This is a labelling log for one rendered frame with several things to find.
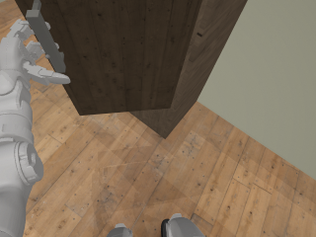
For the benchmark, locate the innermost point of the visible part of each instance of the robot left forearm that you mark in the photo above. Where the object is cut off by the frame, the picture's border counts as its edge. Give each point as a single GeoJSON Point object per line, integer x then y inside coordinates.
{"type": "Point", "coordinates": [16, 114]}

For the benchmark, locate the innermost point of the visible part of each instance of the right robot shin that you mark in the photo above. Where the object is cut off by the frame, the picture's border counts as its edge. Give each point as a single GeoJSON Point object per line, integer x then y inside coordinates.
{"type": "Point", "coordinates": [176, 215]}

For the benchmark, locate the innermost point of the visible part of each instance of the cupboard door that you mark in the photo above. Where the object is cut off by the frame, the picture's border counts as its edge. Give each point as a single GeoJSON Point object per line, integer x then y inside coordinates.
{"type": "Point", "coordinates": [120, 55]}

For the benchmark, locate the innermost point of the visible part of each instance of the handle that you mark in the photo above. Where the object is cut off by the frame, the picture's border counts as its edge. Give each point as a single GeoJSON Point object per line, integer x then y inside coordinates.
{"type": "Point", "coordinates": [39, 27]}

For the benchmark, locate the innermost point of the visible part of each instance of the robot left hand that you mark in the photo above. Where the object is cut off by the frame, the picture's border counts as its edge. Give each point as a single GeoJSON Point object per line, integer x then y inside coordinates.
{"type": "Point", "coordinates": [15, 56]}

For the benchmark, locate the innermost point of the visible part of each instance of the left robot upper arm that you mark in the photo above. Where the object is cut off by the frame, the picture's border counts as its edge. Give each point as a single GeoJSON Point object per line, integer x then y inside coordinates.
{"type": "Point", "coordinates": [20, 169]}

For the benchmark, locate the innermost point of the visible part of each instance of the right robot thigh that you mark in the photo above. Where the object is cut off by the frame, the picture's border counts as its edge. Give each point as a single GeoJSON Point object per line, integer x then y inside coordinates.
{"type": "Point", "coordinates": [182, 227]}

